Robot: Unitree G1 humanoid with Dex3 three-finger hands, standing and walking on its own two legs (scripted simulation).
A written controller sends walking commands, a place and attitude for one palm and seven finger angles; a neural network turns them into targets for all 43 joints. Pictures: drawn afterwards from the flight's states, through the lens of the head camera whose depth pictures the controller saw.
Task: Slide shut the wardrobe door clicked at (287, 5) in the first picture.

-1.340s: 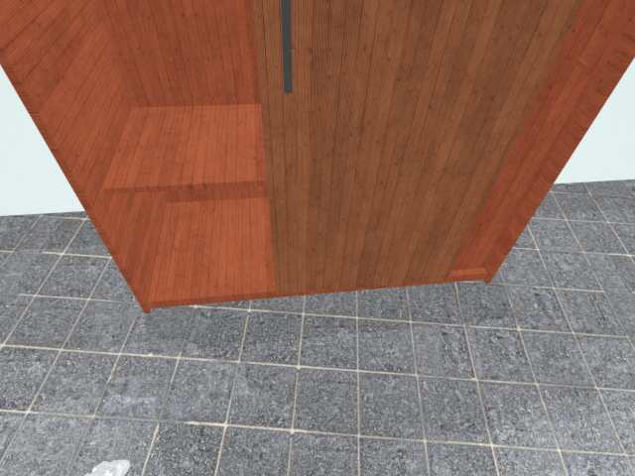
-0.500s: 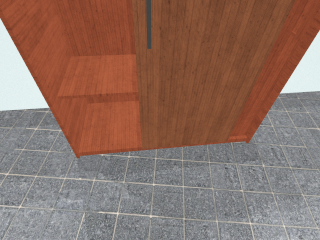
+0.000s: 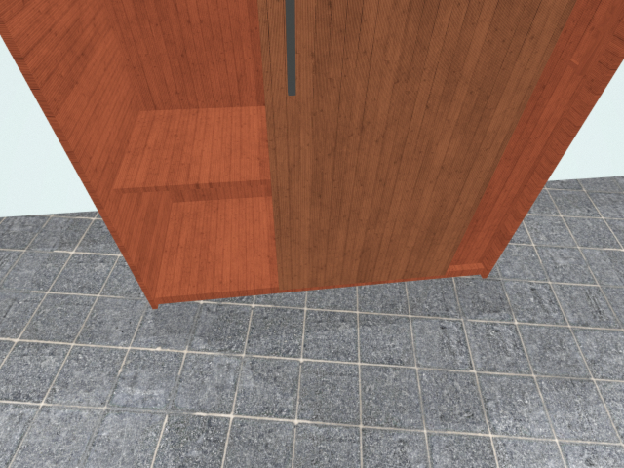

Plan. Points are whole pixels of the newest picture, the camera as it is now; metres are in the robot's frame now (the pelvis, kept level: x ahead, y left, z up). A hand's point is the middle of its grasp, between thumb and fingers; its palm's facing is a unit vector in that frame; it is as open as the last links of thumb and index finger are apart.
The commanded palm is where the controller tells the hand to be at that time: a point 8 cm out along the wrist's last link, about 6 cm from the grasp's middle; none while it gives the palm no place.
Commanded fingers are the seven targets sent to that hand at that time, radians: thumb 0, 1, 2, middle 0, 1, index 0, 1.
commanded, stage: look at it before walking up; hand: right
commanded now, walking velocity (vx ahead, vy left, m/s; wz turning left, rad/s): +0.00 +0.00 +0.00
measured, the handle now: (289, 33) +0.83 +0.10 +0.20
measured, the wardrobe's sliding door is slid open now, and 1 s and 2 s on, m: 0.46 0.46 0.46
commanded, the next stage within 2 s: turn to face it in 0.20 s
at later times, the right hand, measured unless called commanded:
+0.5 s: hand out of the picture +0.07 -0.25 -0.16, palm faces -0.03 +0.94 -0.34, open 7.4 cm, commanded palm none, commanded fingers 0.00 -0.90 -0.90 0.20 0.30 0.20 0.30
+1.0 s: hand out of the picture +0.07 -0.17 -0.18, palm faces -0.13 +0.97 -0.21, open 7.4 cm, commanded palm none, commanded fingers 0.00 -0.90 -0.90 0.20 0.30 0.20 0.30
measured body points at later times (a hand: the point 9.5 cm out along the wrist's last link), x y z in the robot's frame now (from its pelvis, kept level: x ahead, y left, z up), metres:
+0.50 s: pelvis +0.00 +0.00 +0.00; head +0.01 +0.00 +0.45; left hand +0.08 +0.29 -0.13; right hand +0.07 -0.30 -0.13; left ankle +0.00 +0.11 -0.75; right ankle -0.01 -0.13 -0.75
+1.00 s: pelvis +0.02 +0.01 -0.02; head +0.02 +0.03 +0.43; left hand -0.03 +0.26 -0.18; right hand +0.07 -0.23 -0.17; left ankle -0.01 +0.11 -0.74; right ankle -0.01 -0.13 -0.75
